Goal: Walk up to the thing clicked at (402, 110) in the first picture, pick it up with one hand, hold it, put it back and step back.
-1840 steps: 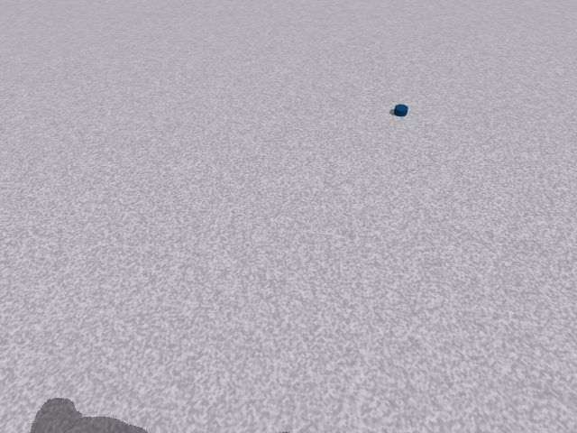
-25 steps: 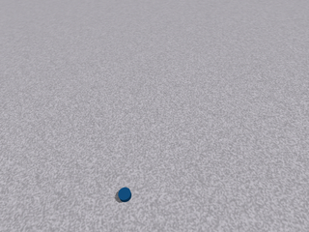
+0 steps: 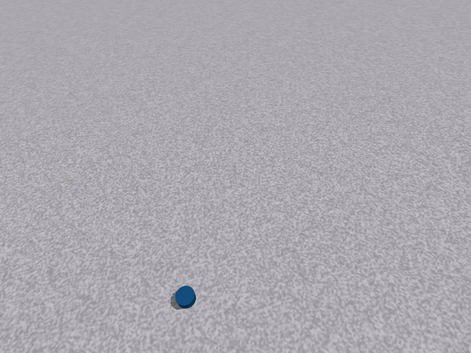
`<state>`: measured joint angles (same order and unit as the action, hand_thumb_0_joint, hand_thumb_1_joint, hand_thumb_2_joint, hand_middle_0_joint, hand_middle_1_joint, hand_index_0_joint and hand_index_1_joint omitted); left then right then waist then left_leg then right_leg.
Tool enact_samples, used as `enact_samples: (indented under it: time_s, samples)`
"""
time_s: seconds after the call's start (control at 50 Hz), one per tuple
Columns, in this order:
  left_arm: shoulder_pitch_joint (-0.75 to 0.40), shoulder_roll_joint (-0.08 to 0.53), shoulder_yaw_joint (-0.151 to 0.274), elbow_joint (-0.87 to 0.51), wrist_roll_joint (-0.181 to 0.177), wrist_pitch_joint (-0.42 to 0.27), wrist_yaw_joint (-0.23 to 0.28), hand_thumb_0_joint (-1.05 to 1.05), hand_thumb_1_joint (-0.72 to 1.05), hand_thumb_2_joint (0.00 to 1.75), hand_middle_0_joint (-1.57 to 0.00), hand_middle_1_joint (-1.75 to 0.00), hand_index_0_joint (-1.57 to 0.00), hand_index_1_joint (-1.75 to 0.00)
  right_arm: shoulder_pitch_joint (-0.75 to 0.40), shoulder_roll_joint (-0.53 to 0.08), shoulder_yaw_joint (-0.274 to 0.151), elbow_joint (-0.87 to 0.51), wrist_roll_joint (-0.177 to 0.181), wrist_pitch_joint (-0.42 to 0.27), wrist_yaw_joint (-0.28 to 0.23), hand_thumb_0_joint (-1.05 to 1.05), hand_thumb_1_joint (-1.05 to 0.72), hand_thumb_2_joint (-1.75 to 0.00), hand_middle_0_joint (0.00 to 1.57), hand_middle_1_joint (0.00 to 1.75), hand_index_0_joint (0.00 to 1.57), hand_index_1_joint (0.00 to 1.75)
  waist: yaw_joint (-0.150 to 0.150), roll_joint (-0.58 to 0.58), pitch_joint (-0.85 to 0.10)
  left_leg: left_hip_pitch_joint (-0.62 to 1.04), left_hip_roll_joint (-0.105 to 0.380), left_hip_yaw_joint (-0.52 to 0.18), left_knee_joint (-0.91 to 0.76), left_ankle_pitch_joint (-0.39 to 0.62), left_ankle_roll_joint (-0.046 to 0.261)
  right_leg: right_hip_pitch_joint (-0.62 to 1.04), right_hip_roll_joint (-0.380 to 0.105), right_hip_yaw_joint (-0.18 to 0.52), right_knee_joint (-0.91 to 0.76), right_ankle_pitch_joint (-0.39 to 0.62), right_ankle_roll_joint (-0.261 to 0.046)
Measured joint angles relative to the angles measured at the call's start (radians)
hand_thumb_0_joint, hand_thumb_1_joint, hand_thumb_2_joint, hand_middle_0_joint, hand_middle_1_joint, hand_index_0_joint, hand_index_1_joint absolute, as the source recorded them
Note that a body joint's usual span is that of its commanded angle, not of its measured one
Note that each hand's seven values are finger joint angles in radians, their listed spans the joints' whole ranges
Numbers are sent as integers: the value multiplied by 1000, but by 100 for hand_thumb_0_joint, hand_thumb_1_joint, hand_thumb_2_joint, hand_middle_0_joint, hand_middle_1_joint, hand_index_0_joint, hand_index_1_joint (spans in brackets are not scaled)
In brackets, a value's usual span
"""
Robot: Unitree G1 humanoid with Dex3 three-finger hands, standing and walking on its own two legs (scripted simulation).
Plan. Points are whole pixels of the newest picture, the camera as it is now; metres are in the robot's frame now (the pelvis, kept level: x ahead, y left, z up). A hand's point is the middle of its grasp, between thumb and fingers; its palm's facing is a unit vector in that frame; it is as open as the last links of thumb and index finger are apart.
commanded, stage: stand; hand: left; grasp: from above
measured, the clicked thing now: (185, 297) +0.48 +0.28 -0.76
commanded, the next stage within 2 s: step back in 0.64 s
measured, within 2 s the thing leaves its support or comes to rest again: neither
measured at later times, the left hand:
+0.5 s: hand out of the picture +0.08 +0.24 -0.16, palm faces +0.00 -0.94 -0.33, open 7.3 cm
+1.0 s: hand out of the picture +0.10 +0.31 -0.18, palm faces -0.05 -0.92 -0.38, open 7.3 cm
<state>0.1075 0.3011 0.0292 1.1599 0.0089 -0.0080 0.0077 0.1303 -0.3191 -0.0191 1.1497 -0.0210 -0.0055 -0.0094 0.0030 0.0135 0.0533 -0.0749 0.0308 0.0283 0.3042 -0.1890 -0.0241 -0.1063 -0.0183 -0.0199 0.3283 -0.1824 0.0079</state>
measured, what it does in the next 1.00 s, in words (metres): shifts its weight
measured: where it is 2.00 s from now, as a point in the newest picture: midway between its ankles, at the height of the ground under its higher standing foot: outside the picture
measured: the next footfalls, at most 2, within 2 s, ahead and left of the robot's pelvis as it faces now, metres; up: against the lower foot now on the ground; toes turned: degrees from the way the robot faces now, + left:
right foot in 1.36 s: -0.11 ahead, -0.09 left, +0.00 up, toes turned -2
left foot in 1.68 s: -0.17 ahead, +0.15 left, +0.00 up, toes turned -5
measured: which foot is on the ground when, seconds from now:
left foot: down 0.00-1.00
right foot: down 0.00-0.94, up 0.96-1.00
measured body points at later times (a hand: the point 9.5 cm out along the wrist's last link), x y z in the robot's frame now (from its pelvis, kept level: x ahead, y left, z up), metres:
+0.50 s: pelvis +0.01 +0.00 +0.00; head +0.01 -0.01 +0.45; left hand +0.08 +0.29 -0.13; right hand +0.07 -0.30 -0.14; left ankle -0.01 +0.13 -0.75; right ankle +0.00 -0.12 -0.75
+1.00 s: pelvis -0.05 +0.04 -0.03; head +0.02 +0.07 +0.41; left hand +0.11 +0.36 -0.16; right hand +0.01 -0.29 -0.13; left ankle -0.06 +0.15 -0.75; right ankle -0.02 -0.11 -0.73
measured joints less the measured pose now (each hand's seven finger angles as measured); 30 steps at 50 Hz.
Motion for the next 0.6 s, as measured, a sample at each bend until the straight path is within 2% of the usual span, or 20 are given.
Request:
enact_samples:
  time_s: [0.6]
  samples:
    - [-8,22,-12,-16,-5,-7,-7,0,91,90,-21,-30,-21,-30,-15,-13,6,-8,2,-2,9,0,-91,-90,20,30,20,30,-3,-4,-8,7,8,6,-11,-4,-6,2,8,6,-6,-4,-5]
